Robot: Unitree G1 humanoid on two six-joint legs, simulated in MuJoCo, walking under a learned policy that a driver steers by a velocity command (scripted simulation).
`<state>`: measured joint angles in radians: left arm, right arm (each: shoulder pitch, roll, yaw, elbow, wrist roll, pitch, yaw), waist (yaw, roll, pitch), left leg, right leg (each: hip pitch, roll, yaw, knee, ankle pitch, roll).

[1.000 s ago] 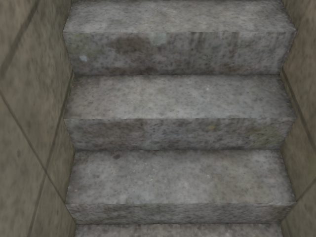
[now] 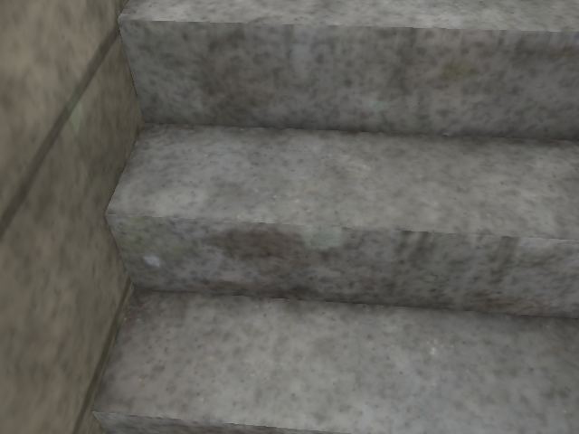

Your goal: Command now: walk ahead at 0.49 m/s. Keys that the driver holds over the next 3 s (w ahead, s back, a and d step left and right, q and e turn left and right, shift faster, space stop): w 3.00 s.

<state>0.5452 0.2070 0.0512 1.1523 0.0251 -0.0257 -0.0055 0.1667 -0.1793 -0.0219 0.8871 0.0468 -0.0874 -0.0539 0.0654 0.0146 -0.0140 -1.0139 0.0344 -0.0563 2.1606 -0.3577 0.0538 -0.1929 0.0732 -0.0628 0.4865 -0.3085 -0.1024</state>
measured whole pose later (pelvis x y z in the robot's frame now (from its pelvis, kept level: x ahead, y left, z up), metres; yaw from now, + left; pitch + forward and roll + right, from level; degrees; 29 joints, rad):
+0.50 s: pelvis +0.26 -0.06 +0.21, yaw -1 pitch +4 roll -3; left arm -0.04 0.11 -0.09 0.69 -0.03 -0.09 0.02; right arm 0.47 -0.18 0.03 1.19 -0.03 -0.05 0.04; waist -0.02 0.02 -0.07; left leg -0.25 0.11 0.04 0.48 -0.30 0.03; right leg -1.45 0.00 0.14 2.23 -0.12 -0.08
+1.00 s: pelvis +0.48 -0.13 +0.41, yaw +0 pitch +0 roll +3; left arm 0.61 0.10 -0.04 1.18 0.04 -0.03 -0.02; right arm 0.08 -0.03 0.08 0.77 0.05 -0.03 -0.02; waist 0.05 0.06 -0.08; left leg -1.44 -0.06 -0.14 2.34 -0.01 0.08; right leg -0.23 -0.08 -0.06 0.57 -0.35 -0.01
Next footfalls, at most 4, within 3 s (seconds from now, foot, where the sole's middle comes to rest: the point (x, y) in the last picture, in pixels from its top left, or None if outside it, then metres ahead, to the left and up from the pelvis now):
0.20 left None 0.27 0.07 -0.57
0.64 right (483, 366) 0.50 -0.25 -0.36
1.20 left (349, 180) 0.72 -0.02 -0.16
1.72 right None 0.96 -0.18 0.05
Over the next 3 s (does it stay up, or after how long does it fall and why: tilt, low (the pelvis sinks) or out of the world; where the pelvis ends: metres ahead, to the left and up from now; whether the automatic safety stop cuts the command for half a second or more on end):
stays up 1.47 -0.05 1.25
